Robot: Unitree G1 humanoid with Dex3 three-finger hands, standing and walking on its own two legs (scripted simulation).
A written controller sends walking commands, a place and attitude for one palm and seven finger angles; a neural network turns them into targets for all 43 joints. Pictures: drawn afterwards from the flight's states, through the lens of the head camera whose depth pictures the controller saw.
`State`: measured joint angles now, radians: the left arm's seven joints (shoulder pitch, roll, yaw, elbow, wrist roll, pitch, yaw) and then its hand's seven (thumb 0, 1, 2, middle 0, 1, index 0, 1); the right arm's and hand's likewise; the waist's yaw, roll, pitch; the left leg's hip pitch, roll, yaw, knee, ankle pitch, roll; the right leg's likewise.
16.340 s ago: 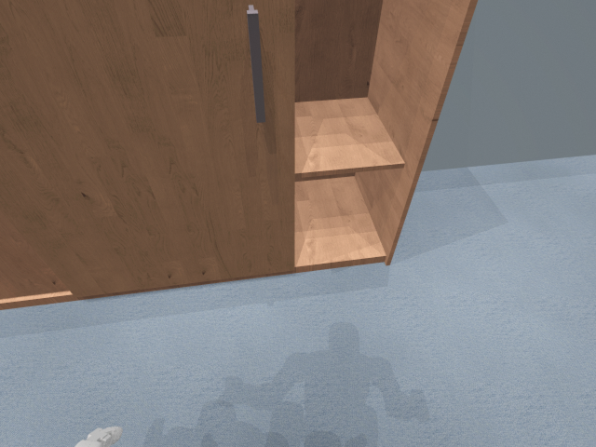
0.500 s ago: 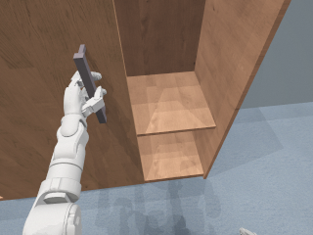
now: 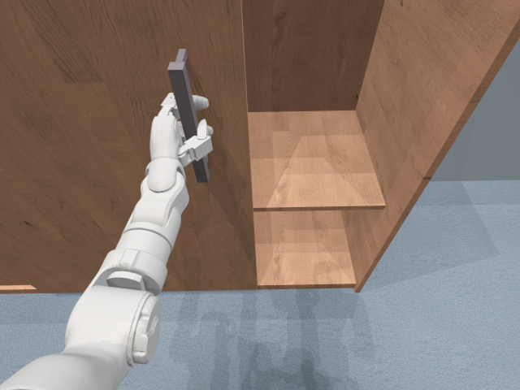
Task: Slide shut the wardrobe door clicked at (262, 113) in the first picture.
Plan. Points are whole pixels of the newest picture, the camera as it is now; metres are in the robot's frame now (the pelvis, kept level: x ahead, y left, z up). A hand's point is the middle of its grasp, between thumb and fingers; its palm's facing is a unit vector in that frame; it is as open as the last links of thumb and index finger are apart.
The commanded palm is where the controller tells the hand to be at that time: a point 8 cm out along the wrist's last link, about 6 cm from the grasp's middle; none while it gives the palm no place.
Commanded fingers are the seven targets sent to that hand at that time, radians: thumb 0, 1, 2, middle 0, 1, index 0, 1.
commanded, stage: tug the door sideways, standing still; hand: left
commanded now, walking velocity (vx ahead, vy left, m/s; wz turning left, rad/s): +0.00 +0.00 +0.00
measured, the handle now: (193, 123) +0.51 +0.13 +0.13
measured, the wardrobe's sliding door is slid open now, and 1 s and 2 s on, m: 0.39 0.32 0.07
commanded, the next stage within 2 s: step sideways, sliding the door along in 0.28 s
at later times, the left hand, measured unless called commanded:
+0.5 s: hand (231, 141) +0.46 +0.06 +0.13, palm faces -0.01 -0.99 -0.12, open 5.9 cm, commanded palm +0.44 +0.10 +0.13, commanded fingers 0.00 0.90 0.90 -0.45 -1.40 -0.45 -1.40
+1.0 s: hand (244, 140) +0.47 +0.04 +0.13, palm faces +0.06 -0.99 -0.12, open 5.9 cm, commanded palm +0.45 +0.06 +0.13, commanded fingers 0.00 0.90 0.90 -0.45 -1.40 -0.45 -1.40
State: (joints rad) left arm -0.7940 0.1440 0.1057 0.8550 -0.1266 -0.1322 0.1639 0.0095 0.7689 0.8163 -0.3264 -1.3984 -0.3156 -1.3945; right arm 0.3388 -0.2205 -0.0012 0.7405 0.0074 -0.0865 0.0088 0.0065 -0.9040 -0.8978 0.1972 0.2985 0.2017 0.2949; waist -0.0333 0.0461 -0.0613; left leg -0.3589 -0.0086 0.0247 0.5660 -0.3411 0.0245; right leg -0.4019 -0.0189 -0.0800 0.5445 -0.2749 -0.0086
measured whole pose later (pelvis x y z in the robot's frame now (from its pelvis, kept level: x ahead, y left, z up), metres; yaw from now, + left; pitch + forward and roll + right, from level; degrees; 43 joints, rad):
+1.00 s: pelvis +0.01 -0.08 -0.01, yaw +2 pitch -1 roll +2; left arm -0.80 0.21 0.04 0.67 -0.09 -0.15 0.07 -0.01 0.70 0.85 -0.45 -1.39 -0.33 -1.40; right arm 0.14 -0.25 -0.03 0.68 0.02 -0.02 -0.08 0.01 -0.90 -0.90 0.20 0.30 0.20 0.30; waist 0.01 -0.02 0.20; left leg -0.31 0.05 0.11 0.62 -0.29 -0.01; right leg -0.34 0.04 -0.07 0.84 -0.42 -0.05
